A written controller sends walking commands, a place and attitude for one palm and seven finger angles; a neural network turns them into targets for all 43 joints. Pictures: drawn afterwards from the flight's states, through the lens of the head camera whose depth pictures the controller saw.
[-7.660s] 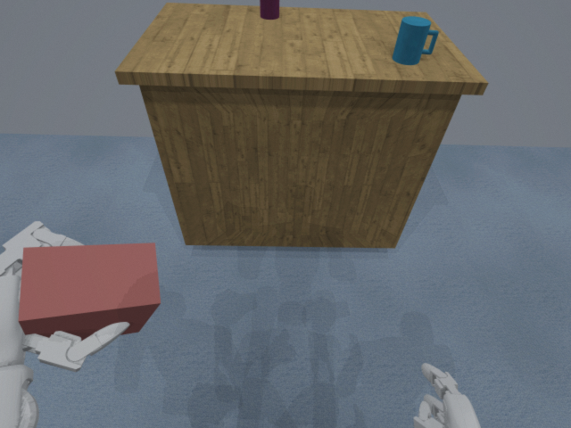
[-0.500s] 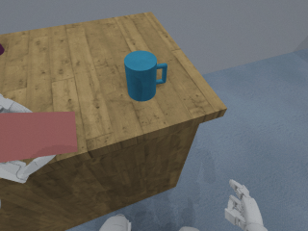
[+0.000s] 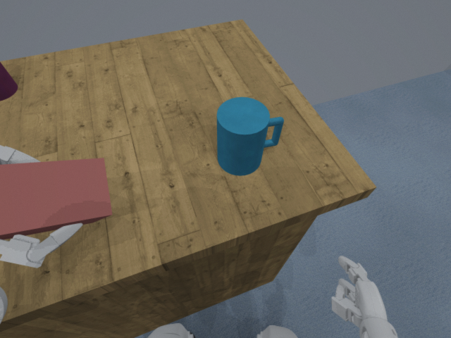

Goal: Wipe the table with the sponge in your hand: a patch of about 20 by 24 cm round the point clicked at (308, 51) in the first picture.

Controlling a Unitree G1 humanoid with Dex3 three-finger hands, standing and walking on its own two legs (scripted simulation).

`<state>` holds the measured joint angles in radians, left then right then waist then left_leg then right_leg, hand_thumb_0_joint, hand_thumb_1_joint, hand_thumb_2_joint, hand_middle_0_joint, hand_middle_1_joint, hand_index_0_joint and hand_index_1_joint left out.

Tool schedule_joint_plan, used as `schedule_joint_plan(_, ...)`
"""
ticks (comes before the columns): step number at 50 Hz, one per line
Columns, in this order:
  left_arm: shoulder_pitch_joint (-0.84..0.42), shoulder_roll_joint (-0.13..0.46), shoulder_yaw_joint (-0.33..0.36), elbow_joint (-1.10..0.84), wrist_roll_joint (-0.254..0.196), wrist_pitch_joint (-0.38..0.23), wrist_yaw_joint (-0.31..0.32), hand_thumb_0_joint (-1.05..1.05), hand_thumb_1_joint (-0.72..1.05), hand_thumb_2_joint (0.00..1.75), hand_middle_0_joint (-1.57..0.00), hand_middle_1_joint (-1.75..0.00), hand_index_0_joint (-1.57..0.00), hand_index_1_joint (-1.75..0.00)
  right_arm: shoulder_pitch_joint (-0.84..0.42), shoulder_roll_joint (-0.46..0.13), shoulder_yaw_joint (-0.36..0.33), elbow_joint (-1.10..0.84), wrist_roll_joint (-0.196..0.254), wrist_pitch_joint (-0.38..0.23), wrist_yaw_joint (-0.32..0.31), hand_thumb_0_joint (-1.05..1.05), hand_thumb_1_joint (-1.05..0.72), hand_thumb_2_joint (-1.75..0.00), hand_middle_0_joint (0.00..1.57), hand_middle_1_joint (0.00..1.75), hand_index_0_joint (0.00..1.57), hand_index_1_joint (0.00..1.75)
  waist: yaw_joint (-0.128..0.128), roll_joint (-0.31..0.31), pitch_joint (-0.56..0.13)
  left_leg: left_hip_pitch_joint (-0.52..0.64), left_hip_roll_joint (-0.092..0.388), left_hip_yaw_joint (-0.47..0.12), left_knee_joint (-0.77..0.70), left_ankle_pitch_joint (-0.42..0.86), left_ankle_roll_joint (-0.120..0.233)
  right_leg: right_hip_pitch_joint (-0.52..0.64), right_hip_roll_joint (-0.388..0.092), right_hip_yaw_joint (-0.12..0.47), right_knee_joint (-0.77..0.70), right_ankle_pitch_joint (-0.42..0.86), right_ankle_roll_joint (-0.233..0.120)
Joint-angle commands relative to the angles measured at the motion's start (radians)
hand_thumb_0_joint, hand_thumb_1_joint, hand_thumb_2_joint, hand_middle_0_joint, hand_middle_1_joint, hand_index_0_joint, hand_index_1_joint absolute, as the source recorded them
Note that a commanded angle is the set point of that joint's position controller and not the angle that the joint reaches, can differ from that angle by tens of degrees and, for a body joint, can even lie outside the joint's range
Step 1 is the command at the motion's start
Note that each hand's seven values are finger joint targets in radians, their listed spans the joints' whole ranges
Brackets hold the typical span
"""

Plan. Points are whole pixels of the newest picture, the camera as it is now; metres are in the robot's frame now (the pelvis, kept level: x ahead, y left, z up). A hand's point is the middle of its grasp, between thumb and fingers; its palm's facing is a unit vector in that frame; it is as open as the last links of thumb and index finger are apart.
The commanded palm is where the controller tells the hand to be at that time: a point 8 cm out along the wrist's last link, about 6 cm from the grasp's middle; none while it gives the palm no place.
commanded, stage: shuffle to correct the standing spot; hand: left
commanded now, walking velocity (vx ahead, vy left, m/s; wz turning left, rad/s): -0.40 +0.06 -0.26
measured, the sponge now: (63, 199) +0.25 +0.21 +0.18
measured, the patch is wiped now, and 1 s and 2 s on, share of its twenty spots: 0.00 0.00 0.00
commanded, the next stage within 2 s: come to a stop and stand still in 0.02 s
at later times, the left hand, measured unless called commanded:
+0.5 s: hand (20, 267) +0.17 +0.21 +0.19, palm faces +0.44 -0.80 -0.40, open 10.0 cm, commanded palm +0.11 +0.25 +0.19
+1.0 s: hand out of the picture +0.07 +0.22 +0.18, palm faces +0.44 -0.80 -0.41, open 10.0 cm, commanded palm +0.02 +0.26 +0.19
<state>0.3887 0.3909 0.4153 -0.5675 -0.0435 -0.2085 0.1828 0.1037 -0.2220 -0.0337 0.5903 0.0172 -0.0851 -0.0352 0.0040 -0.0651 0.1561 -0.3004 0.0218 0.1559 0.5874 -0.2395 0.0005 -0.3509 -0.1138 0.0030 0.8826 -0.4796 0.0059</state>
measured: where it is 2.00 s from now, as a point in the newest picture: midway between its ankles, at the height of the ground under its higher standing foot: outside the picture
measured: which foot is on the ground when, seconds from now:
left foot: down 0.00-0.24, up 0.26-0.60, down 0.62-1.00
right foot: up 0.00-0.20, down 0.22-1.00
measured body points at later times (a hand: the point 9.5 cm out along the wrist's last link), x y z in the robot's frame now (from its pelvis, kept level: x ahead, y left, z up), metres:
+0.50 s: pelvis -0.06 -0.02 +0.02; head -0.04 -0.04 +0.47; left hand +0.14 +0.25 +0.22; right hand +0.09 -0.26 -0.08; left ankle -0.10 +0.15 -0.68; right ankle -0.01 -0.05 -0.72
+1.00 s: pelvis -0.15 -0.02 +0.01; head -0.15 -0.04 +0.46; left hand +0.04 +0.26 +0.20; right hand +0.01 -0.24 -0.09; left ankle -0.13 +0.13 -0.71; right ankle -0.01 -0.05 -0.71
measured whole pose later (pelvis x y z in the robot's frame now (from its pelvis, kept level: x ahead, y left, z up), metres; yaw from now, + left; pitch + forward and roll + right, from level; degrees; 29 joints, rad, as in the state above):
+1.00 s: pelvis -0.15 -0.02 +0.01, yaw +0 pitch -4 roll +2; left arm 0.40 0.33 0.33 -0.43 -0.01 -0.09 0.15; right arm 0.24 -0.19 0.03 0.59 0.00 -0.03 -0.03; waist 0.01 0.01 0.05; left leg -0.19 0.04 0.03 0.54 -0.39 -0.01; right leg -0.33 0.07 -0.09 0.43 -0.15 -0.03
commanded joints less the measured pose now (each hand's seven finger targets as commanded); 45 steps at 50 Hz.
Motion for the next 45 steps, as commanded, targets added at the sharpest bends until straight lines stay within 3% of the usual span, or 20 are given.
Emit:
schedule_joint_plan(1,0.068,0.186,0.142,-0.256,0.003,-0.025,0.003,0.00,0.10,1.30,-1.20,-1.60,-1.20,-1.60,-0.011,-0.096,-0.035,-0.171,-0.010,-0.046,0.005,0.00,-0.90,-0.90,0.20,0.30,0.20,0.30,0.005,0.317,-0.315,0.243,0.270,-0.183,-0.144,0.908,0.151,-0.113,0.085,-0.045,0.168,-0.073,-0.014)
schedule_joint_plan(2,0.037,0.217,0.171,-0.277,-0.002,-0.020,0.008,0.00,0.10,1.30,-1.20,-1.60,-1.20,-1.60,-0.038,-0.097,-0.030,-0.165,-0.009,-0.050,0.006,0.00,-0.90,-0.90,0.20,0.30,0.20,0.30,0.007,0.351,-0.343,0.253,0.255,-0.152,-0.135,0.859,0.149,-0.100,0.086,-0.045,0.155,-0.042,-0.014)
schedule_joint_plan(3,0.039,0.171,0.129,-0.298,-0.006,-0.023,0.007,0.00,0.10,1.30,-1.20,-1.60,-1.20,-1.60,-0.024,-0.077,-0.021,-0.168,-0.009,-0.051,0.006,0.00,-0.90,-0.90,0.20,0.30,0.20,0.30,0.000,0.347,-0.306,0.211,0.253,-0.165,-0.145,0.816,0.139,-0.086,0.095,-0.050,0.103,-0.019,-0.014)
schedule_joint_plan(6,0.070,0.164,0.118,-0.282,-0.014,0.011,0.002,0.00,0.10,1.30,-1.20,-1.60,-1.20,-1.60,-0.021,-0.086,-0.003,-0.181,-0.013,-0.055,0.012,0.00,-0.90,-0.90,0.20,0.30,0.20,0.30,0.007,0.328,-0.286,0.117,0.283,-0.168,-0.182,0.636,0.117,-0.002,0.100,-0.053,-0.053,0.064,-0.015)
schedule_joint_plan(8,0.096,0.160,0.124,-0.232,-0.022,0.034,-0.003,0.00,0.10,1.30,-1.20,-1.60,-1.20,-1.60,-0.019,-0.083,0.012,-0.191,-0.010,-0.055,0.004,0.00,-0.90,-0.90,0.20,0.30,0.20,0.30,0.011,0.272,-0.287,0.067,0.289,-0.180,-0.167,0.456,0.105,0.087,0.088,-0.038,-0.203,0.142,-0.014)
schedule_joint_plan(10,0.087,0.162,0.127,-0.190,-0.017,0.048,-0.009,0.00,0.10,1.30,-1.20,-1.60,-1.20,-1.60,-0.010,-0.088,0.018,-0.200,-0.007,-0.051,0.001,0.00,-0.90,-0.90,0.20,0.30,0.20,0.30,0.017,0.166,-0.284,-0.001,0.242,-0.156,-0.108,0.203,0.065,0.186,0.082,-0.034,-0.399,0.296,-0.009)
schedule_joint_plan(11,0.071,0.165,0.125,-0.169,-0.012,0.051,-0.013,0.00,0.10,1.30,-1.20,-1.60,-1.20,-1.60,-0.010,-0.080,0.021,-0.205,-0.005,-0.045,-0.002,0.00,-0.90,-0.90,0.20,0.30,0.20,0.30,0.010,0.046,-0.273,-0.041,0.164,-0.110,-0.029,0.031,0.026,0.198,0.035,0.047,-0.497,0.417,-0.022)
schedule_joint_plan(12,0.075,0.192,0.132,-0.145,-0.010,0.058,-0.010,0.00,0.10,1.30,-1.20,-1.60,-1.20,-1.60,-0.006,-0.059,0.025,-0.217,-0.001,-0.040,-0.003,0.00,-0.90,-0.90,0.20,0.30,0.20,0.30,-0.008,-0.105,-0.280,-0.059,0.057,-0.051,0.087,-0.116,-0.017,0.168,-0.083,0.247,-0.558,0.523,-0.069)
schedule_joint_plan(13,0.050,0.155,0.093,-0.120,-0.023,0.070,-0.011,0.00,0.10,1.30,-1.20,-1.60,-1.20,-1.60,0.013,-0.059,0.020,-0.210,0.003,-0.035,0.002,0.00,-0.90,-0.90,0.20,0.30,0.20,0.30,0.005,-0.238,-0.261,-0.106,-0.019,-0.080,0.258,-0.228,-0.041,0.116,-0.208,0.424,-0.622,0.545,-0.113)
schedule_joint_plan(15,0.036,0.153,0.092,-0.140,-0.015,0.060,-0.007,0.00,0.10,1.30,-1.20,-1.60,-1.20,-1.60,0.002,-0.069,0.018,-0.182,-0.002,-0.036,0.004,0.00,-0.90,-0.90,0.20,0.30,0.20,0.30,0.007,-0.131,-0.257,-0.127,-0.005,-0.163,0.410,-0.188,-0.040,0.110,-0.191,0.334,-0.618,0.490,-0.088)
schedule_joint_plan(17,0.007,0.182,0.096,-0.140,-0.006,0.050,0.012,0.00,0.10,1.30,-1.20,-1.60,-1.20,-1.60,-0.032,-0.050,0.047,-0.157,-0.012,-0.030,-0.007,0.00,-0.90,-0.90,0.20,0.30,0.20,0.30,0.011,-0.024,-0.309,-0.143,0.000,-0.172,0.353,-0.178,-0.044,0.187,-0.181,0.298,-0.554,0.532,-0.149)
schedule_joint_plan(19,0.019,0.125,0.055,-0.106,0.009,0.038,0.026,0.00,0.10,1.30,-1.20,-1.60,-1.20,-1.60,-0.012,-0.048,0.049,-0.149,-0.023,-0.027,-0.024,0.00,-0.90,-0.90,0.20,0.30,0.20,0.30,0.012,-0.015,-0.304,-0.113,-0.012,-0.134,0.263,-0.158,-0.033,0.230,-0.141,0.191,-0.545,0.550,-0.131)
schedule_joint_plan(22,-0.004,0.140,0.054,-0.100,0.012,0.038,0.039,0.00,0.10,1.30,-1.20,-1.60,-1.20,-1.60,-0.042,-0.064,0.037,-0.144,-0.022,-0.017,-0.028,0.00,-0.90,-0.90,0.20,0.30,0.20,0.30,0.027,-0.073,-0.299,-0.056,-0.028,-0.105,0.096,-0.183,-0.008,0.246,-0.134,0.226,-0.595,0.467,-0.102)
schedule_joint_plan(26,0.030,0.125,0.047,-0.143,0.020,0.034,0.039,0.00,0.10,1.30,-1.20,-1.60,-1.20,-1.60,0.022,-0.081,0.019,-0.148,-0.023,-0.002,-0.026,0.00,-0.90,-0.90,0.20,0.30,0.20,0.30,0.019,-0.056,-0.295,0.064,-0.046,-0.079,-0.120,-0.084,0.013,0.233,-0.094,0.159,-0.662,0.255,-0.052)
schedule_joint_plan(30,0.053,0.144,0.063,-0.178,0.012,0.013,0.031,0.00,0.10,1.30,-1.20,-1.60,-1.20,-1.60,0.030,-0.110,0.000,-0.167,-0.012,0.011,-0.021,0.00,-0.90,-0.90,0.20,0.30,0.20,0.30,0.014,0.109,-0.292,0.097,0.069,-0.180,-0.237,-0.013,0.053,0.235,0.020,0.089,-0.600,0.213,0.028)
schedule_joint_plan(32,0.073,0.160,0.076,-0.170,0.010,0.014,0.020,0.00,0.10,1.30,-1.20,-1.60,-1.20,-1.60,0.047,-0.124,-0.014,-0.177,-0.002,0.020,-0.008,0.00,-0.90,-0.90,0.20,0.30,0.20,0.30,0.008,0.058,-0.306,0.083,0.066,-0.163,-0.209,-0.079,0.051,0.247,0.035,0.109,-0.626,0.186,0.070)
schedule_joint_plan(34,0.074,0.143,0.059,-0.144,0.006,0.024,0.017,0.00,0.10,1.30,-1.20,-1.60,-1.20,-1.60,0.038,-0.107,0.004,-0.176,-0.005,0.022,-0.017,0.00,-0.90,-0.90,0.20,0.30,0.20,0.30,-0.004,0.183,-0.223,-0.024,0.035,-0.152,-0.250,-0.180,0.038,0.249,0.045,0.086,-0.648,0.113,0.034)
schedule_joint_plan(36,0.007,0.136,0.031,-0.167,0.017,0.026,0.013,0.00,0.10,1.30,-1.20,-1.60,-1.20,-1.60,0.032,-0.113,0.011,-0.179,-0.006,0.018,-0.021,0.00,-0.90,-0.90,0.20,0.30,0.20,0.30,-0.006,0.238,-0.176,-0.089,0.049,-0.158,-0.315,-0.246,0.037,0.276,0.086,0.038,-0.601,0.129,0.029)
schedule_joint_plan(38,-0.040,0.134,0.019,-0.158,0.024,0.031,0.010,0.00,0.10,1.30,-1.20,-1.60,-1.20,-1.60,0.035,-0.115,0.011,-0.181,-0.006,0.010,-0.025,0.00,-0.90,-0.90,0.20,0.30,0.20,0.30,-0.006,0.237,-0.162,-0.156,0.075,-0.178,-0.357,-0.339,0.046,0.317,0.111,0.011,-0.533,0.143,0.040)
schedule_joint_plan(45,-0.097,0.117,0.005,-0.064,0.034,0.062,-0.012,0.00,0.10,1.30,-1.20,-1.60,-1.20,-1.60,0.046,-0.106,0.003,-0.169,-0.008,0.000,-0.019,0.00,-0.90,-0.90,0.20,0.30,0.20,0.30,-0.001,0.109,-0.113,-0.199,0.052,-0.129,-0.271,-0.380,0.042,0.277,0.118,0.022,-0.519,0.053,0.050)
